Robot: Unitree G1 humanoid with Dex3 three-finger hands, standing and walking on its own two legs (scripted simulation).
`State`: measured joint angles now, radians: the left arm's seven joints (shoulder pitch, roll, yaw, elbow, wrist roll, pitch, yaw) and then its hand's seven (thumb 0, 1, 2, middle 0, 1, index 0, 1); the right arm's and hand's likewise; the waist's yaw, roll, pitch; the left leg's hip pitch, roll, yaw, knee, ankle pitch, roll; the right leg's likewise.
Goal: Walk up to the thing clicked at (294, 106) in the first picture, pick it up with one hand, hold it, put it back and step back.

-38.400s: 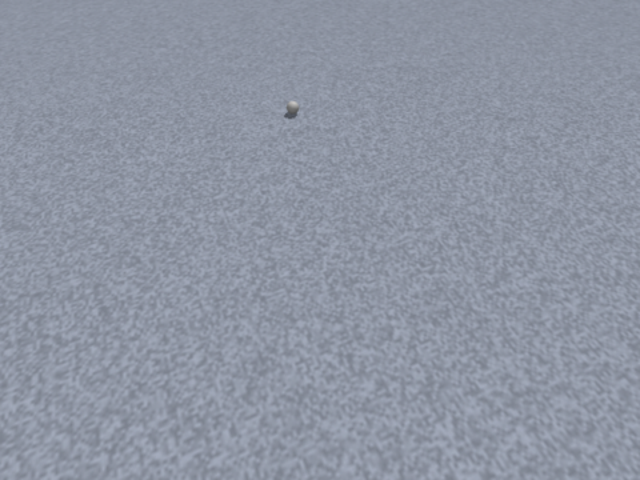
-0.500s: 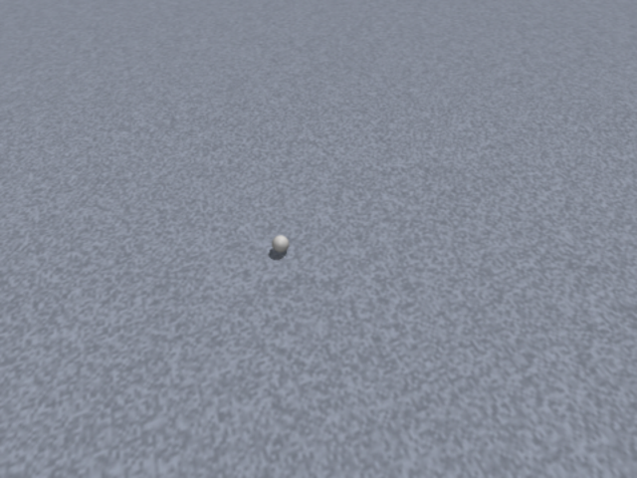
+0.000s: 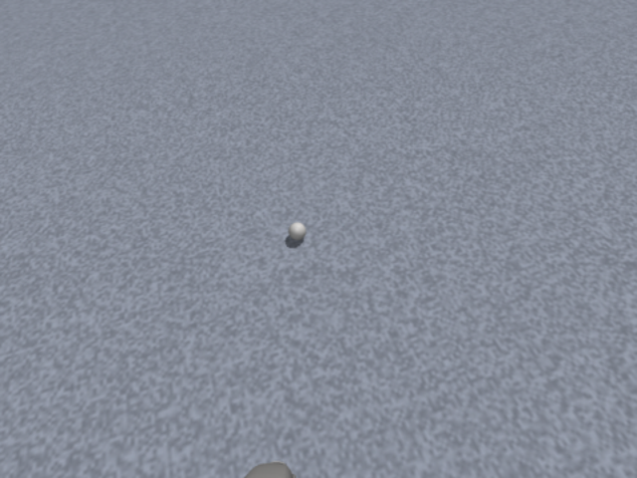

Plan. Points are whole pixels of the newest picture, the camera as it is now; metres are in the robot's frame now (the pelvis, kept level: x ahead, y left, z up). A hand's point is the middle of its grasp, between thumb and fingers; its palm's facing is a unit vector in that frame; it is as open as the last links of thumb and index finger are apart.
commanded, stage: step back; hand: left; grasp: from above
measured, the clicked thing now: (297, 231) +1.07 +0.17 -0.73
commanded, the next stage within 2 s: stand in 0.22 s
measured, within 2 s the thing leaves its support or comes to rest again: neither
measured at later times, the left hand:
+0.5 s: hand out of the picture +0.11 +0.27 -0.14, palm faces -0.04 -0.94 -0.34, open 7.4 cm
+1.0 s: hand out of the picture +0.09 +0.26 -0.14, palm faces -0.05 -0.94 -0.34, open 7.4 cm
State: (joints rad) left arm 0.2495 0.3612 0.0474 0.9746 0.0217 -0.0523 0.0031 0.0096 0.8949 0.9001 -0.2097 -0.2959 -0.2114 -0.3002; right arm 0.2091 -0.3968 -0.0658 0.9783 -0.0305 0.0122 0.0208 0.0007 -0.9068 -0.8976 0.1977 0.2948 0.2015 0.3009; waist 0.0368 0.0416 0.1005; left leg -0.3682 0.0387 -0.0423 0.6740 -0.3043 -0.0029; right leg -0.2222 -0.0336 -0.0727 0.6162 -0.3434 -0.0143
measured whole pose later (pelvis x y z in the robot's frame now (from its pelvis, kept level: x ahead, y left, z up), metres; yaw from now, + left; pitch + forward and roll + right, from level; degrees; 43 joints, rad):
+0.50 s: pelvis +0.02 +0.02 +0.01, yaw -1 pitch -3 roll +0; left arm 0.11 0.35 -0.01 1.10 0.00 -0.03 -0.01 0.01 0.90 0.90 -0.21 -0.30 -0.21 -0.30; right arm 0.05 -0.35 -0.01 1.09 -0.01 -0.02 0.02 0.00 -0.90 -0.90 0.20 0.30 0.20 0.30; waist 0.01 0.01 0.06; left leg -0.21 0.05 0.02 0.45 -0.18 -0.03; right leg -0.11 -0.03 -0.02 0.45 -0.29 0.02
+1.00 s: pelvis +0.02 +0.01 +0.02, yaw -2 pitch -3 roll +0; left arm 0.12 0.35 0.00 1.15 0.01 -0.02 -0.01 0.01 0.90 0.90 -0.21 -0.30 -0.21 -0.30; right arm 0.12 -0.35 -0.01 1.16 -0.02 -0.01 0.02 0.00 -0.91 -0.90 0.20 0.30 0.20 0.30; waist -0.01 0.01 0.06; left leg -0.18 0.06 0.02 0.34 -0.11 -0.04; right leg -0.08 -0.01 -0.02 0.34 -0.22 0.01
